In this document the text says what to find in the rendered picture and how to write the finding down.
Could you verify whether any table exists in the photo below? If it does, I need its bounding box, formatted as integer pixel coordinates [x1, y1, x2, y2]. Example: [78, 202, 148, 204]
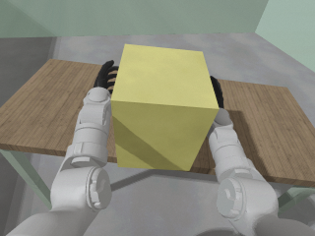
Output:
[0, 58, 315, 216]

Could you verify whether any carton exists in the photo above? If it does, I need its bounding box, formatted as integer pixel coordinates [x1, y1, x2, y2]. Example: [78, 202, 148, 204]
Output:
[110, 43, 220, 171]

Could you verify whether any left robot upper arm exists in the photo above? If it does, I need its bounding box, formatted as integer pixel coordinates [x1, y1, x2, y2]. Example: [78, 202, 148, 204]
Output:
[6, 166, 112, 236]

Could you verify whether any left robot forearm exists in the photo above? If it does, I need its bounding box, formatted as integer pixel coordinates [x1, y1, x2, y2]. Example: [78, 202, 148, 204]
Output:
[50, 87, 112, 205]

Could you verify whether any right robot forearm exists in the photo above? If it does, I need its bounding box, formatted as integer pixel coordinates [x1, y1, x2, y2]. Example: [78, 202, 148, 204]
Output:
[207, 108, 279, 210]

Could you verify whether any right robot upper arm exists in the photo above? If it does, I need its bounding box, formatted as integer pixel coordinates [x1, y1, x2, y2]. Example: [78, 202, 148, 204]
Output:
[216, 175, 315, 236]

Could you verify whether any right robot hand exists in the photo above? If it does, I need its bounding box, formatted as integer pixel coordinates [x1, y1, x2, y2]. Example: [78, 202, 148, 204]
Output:
[210, 76, 224, 108]

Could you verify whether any left robot hand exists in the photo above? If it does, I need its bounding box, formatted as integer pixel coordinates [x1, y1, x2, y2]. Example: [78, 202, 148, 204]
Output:
[94, 60, 119, 94]

